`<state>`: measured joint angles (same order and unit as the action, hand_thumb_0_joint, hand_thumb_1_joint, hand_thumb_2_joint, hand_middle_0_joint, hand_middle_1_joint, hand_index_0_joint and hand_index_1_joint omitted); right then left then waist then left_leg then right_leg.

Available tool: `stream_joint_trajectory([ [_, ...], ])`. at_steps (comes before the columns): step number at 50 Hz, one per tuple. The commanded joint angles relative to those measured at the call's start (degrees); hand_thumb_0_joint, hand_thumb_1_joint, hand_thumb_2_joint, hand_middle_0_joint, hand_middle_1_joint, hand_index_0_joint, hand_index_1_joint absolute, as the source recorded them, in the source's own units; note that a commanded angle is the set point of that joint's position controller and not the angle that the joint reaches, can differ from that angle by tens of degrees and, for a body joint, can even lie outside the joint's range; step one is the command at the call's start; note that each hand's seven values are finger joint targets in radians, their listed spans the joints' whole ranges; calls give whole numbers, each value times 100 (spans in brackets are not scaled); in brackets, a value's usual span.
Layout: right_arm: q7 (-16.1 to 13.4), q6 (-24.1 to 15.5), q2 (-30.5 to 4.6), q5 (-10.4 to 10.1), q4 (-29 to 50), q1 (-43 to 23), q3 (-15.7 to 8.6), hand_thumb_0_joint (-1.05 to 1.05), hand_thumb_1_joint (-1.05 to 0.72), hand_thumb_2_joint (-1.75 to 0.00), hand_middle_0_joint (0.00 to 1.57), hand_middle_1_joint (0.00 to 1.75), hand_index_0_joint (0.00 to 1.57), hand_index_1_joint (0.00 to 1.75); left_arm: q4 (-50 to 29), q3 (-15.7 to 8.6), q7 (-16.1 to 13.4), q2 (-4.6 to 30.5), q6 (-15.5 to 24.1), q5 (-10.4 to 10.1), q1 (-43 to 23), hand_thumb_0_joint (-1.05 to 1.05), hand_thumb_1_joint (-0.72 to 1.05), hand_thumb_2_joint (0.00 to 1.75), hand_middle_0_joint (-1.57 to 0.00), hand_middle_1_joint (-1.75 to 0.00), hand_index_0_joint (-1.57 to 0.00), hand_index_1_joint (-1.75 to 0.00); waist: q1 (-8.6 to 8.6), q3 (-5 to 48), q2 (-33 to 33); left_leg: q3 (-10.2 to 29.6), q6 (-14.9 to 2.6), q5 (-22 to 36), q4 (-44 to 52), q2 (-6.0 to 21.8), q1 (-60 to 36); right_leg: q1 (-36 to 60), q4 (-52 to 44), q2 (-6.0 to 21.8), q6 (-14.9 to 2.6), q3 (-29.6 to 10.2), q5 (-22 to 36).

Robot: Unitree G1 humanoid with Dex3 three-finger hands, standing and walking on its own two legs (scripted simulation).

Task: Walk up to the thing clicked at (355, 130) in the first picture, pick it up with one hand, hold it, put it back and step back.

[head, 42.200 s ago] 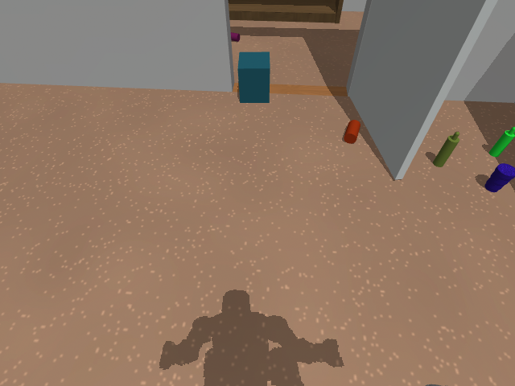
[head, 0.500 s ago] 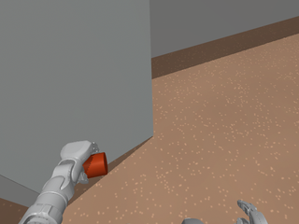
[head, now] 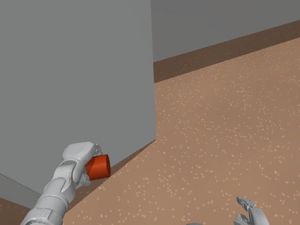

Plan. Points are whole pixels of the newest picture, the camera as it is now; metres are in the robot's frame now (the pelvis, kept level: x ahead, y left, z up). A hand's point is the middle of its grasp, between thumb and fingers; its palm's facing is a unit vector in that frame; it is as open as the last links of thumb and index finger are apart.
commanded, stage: hold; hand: left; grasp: from above
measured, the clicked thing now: (87, 169) +0.30 +0.22 -0.09
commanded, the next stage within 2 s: crouch in 1.04 s
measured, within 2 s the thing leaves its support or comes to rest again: neither
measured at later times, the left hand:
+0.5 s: hand (83, 166) +0.28 +0.22 -0.04, palm faces -0.46 -0.07 -0.89, open 9.9 cm
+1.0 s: hand (82, 164) +0.29 +0.22 -0.04, palm faces -0.47 -0.06 -0.88, open 9.9 cm
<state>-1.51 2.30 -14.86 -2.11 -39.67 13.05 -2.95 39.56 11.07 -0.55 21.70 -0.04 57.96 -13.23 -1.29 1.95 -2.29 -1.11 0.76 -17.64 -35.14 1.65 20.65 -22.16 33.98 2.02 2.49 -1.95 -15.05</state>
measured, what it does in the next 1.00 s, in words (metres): stands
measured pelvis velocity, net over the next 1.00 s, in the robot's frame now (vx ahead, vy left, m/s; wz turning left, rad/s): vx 0.00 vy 0.00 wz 0.00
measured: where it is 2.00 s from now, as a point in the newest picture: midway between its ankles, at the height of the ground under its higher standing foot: outside the picture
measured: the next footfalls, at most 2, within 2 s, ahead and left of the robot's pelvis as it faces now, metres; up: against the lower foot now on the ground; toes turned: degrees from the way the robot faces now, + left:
none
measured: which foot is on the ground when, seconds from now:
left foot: down 0.00-1.00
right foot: down 0.00-1.00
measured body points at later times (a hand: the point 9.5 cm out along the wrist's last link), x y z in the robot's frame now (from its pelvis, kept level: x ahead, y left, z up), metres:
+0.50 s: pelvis +0.00 +0.00 +0.00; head +0.01 -0.02 +0.45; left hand +0.30 +0.22 +0.01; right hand +0.14 -0.26 -0.11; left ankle +0.00 +0.13 -0.73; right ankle +0.03 -0.15 -0.73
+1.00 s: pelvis +0.00 +0.00 +0.01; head +0.01 -0.02 +0.46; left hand +0.31 +0.22 +0.01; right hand +0.14 -0.26 -0.11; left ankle +0.00 +0.13 -0.73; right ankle +0.03 -0.15 -0.73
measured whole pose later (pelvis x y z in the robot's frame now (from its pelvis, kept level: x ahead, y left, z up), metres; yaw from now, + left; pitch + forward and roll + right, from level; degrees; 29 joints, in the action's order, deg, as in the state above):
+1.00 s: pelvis +0.00 +0.00 +0.01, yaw +0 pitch +1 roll +0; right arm -2.6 3.2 -14.4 -2.8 -39.3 11.2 -2.3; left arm 35.8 11.2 2.9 22.5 0.3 57.7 -12.9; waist 0.0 0.2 -2.5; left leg -1.2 0.7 -15.4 -30.0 1.4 15.7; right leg -17.4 29.3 2.3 2.5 -1.9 -13.1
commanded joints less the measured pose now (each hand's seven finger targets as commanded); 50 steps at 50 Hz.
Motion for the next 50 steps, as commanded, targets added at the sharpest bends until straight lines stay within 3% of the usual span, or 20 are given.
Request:
stream_joint_trajectory([
  [1,-69,-229,-832,-20,739,-353,-249,0,-90,-90,20,30,20,30,-1379,-680,-291,1383,40,22,-2141,0,83,74,-138,-17,-127,-29,53,1525,-101,4,-40,1351,533,-212,-838,472,-454,-351,-281,257,941],
  [10,-85,-222,-763,-34,816,-492,-195,0,-90,-90,20,30,20,30,-1518,-607,-191,1304,15,-21,-2099,0,81,72,-137,-15,-126,-27,53,1351,150,-50,-117,1078,669,-265,-782,602,-648,-294,-245,213,774],
  [15,-101,-236,-790,-39,843,-548,-203,0,-90,-90,20,30,20,30,-1671,-575,-108,1282,39,-26,-2167,0,83,71,-138,-16,-127,-27,68,1417,26,2,-67,1125,728,-220,-975,576,-646,-336,-267,248,740],
  [21,-122,-247,-762,-61,872,-643,-167,0,-90,-90,20,30,20,30,-1690,-702,-75,1403,39,-56,-2087,0,85,70,-140,-15,-129,-26,111,1301,29,-23,-94,999,805,-242,-934,695,-748,-308,-259,220,654],
  [24,-122,-230,-742,-69,894,-667,-167,0,-90,-90,20,30,20,30,-1679,-786,-65,1409,20,-27,-1828,0,84,71,-139,-15,-128,-27,202,1314,78,-64,-101,1117,800,-290,-871,807,-760,-293,-256,205,727],
  [26,-122,-223,-740,-61,871,-675,-164,0,-90,-90,20,30,20,30,-1846,-650,-31,1335,26,-29,-2153,0,85,71,-140,-16,-129,-28,99,1311,69,-50,-97,1127,805,-272,-961,737,-764,-302,-253,201,764],
  [27,-130,-225,-741,-61,859,-691,-166,0,-90,-90,20,30,20,30,-1896,-706,-24,1457,29,13,-2276,0,86,71,-141,-15,-130,-27,108,1327,-33,-63,-96,1106,814,-277,-999,719,-782,-295,-257,198,748],
  [30,-130,-222,-731,-73,871,-671,-160,0,-90,-90,20,30,20,30,-1959,-561,31,1278,41,-28,-2200,0,88,71,-141,-16,-131,-28,102,1411,-84,-38,-75,1206,836,-253,-1127,713,-760,-311,-273,203,832],
  [31,-136,-220,-729,-73,847,-653,-163,0,-90,-90,20,30,20,30,-1740,-637,29,1306,23,-18,-2016,0,87,71,-140,-16,-130,-28,137,1349,23,-23,-80,1257,844,-247,-1096,744,-770,-318,-269,230,854],
  [32,-133,-216,-718,-75,871,-656,-161,0,-90,-90,20,30,20,30,-1868,-526,41,1177,18,-36,-1989,0,86,69,-139,-18,-129,-28,95,1392,61,-30,-90,1320,843,-250,-1127,762,-757,-318,-268,228,936],
  [34,-142,-213,-731,-72,835,-635,-154,0,-90,-90,20,30,20,30,-1965,-658,7,1393,12,-51,-2282,0,86,70,-139,-17,-129,-28,118,1454,-47,-40,-87,1364,849,-256,-1103,820,-768,-311,-271,222,983],
  [37,-153,-188,-731,-76,805,-625,-144,0,-90,-90,20,30,20,30,-1587,-693,-12,1411,-17,-30,-2175,0,88,71,-141,-17,-131,-28,108,1301,47,-41,-90,1383,877,-247,-1073,792,-784,-319,-273,229,996],
  [40,-151,-179,-723,-81,815,-642,-152,0,-90,-90,20,30,20,30,-1621,-714,8,1420,14,-43,-2099,0,89,73,-142,-17,-131,-28,161,1368,77,-43,-101,1444,872,-261,-1064,913,-792,-300,-269,233,1038],
  [41,-152,-175,-699,-70,844,-678,-147,0,-90,-90,20,30,20,30,-1701,-580,24,1294,32,-33,-2145,0,89,74,-143,-18,-132,-29,133,1354,56,-52,-106,1413,872,-276,-1083,896,-816,-292,-264,225,1026],
  [43,-161,-170,-706,-71,823,-651,-150,0,-90,-90,20,30,20,30,-1716,-722,27,1444,48,-19,-2118,0,88,75,-142,-18,-131,-30,167,1411,24,-66,-114,1440,869,-284,-1072,959,-832,-279,-256,214,1056],
  [44,-154,-169,-716,-74,839,-669,-160,0,-90,-90,20,30,20,30,-1672,-641,41,1346,59,-52,-2106,0,88,75,-143,-18,-131,-30,130,1387,48,-40,-100,1438,888,-260,-1129,915,-813,-298,-268,225,1040],
  [49,-166,-150,-734,-72,805,-653,-180,0,-90,-90,20,30,20,30,-1880,-716,5,1491,83,-15,-2359,0,89,75,-142,-19,-131,-30,144,1507,-190,-41,-58,1611,872,-251,-1270,875,-798,-305,-289,237,1177],
  [50,-159,-145,-742,-63,785,-606,-179,0,-90,-90,20,30,20,30,-1707,-673,-2,1390,61,1,-2146,0,86,73,-141,-18,-130,-30,132,1437,-94,-19,-53,1607,876,-231,-1272,866,-810,-307,-297,259,1151],
])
